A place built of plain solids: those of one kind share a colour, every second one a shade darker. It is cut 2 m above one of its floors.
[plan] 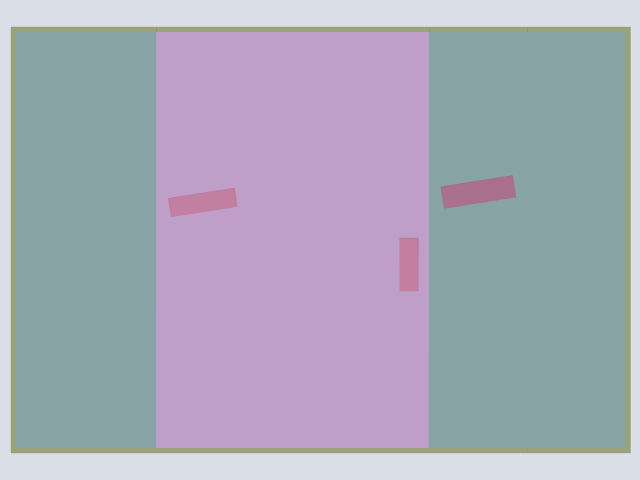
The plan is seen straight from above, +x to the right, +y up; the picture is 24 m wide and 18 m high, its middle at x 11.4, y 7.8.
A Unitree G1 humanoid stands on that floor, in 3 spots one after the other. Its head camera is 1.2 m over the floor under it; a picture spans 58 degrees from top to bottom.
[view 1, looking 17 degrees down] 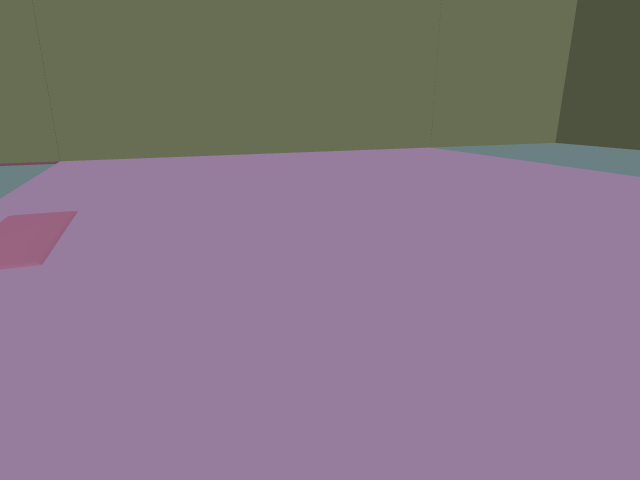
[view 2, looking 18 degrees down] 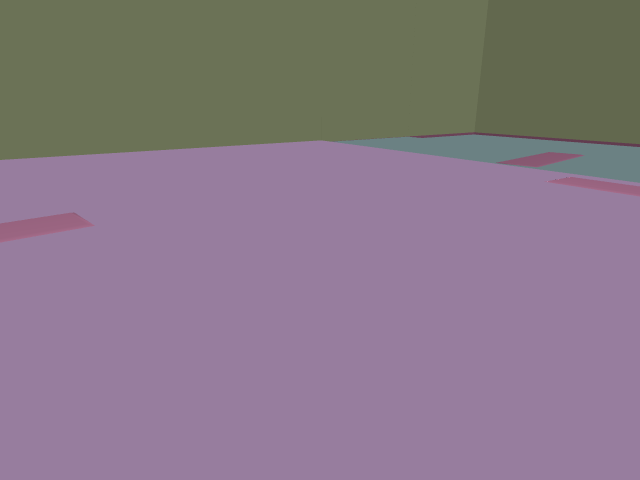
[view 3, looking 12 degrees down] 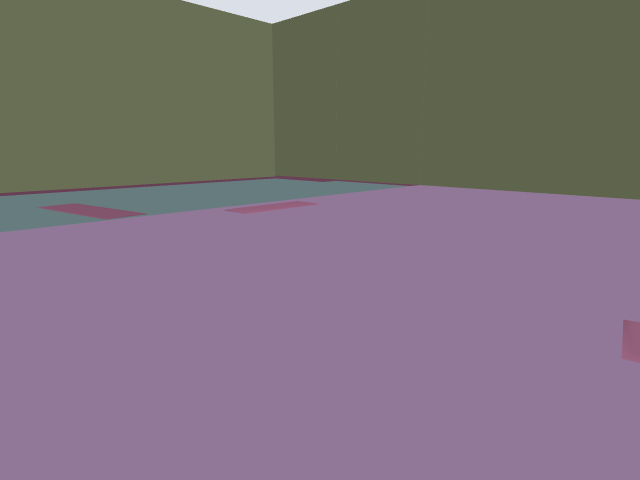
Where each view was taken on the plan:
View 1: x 13.47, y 11.71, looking -111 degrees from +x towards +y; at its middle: deck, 4.10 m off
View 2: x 7.85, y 4.35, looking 56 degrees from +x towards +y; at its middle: deck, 3.88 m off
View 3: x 7.85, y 12.65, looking -46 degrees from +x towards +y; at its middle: deck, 5.77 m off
